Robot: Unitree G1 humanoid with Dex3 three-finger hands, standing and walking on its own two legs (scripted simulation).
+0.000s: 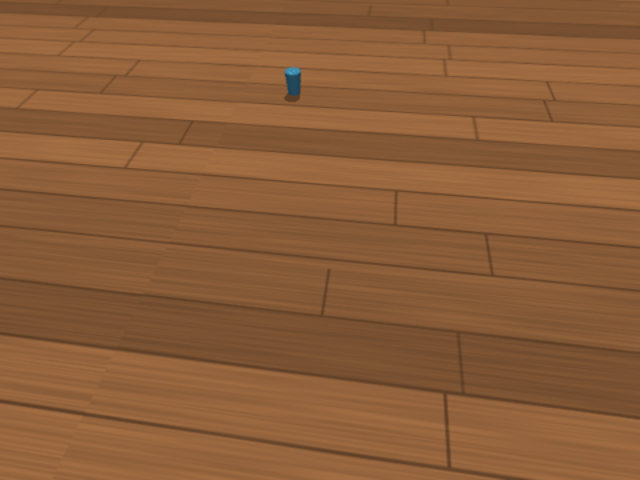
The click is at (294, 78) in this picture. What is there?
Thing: tapered cup
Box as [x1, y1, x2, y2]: [285, 67, 300, 95]
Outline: 291,67 285,70 285,76 288,92 294,95 299,93 300,70 298,68
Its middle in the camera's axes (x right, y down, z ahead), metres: -0.16 -0.95 +2.30
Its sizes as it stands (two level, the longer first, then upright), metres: 0.092 0.092 0.132
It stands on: the floor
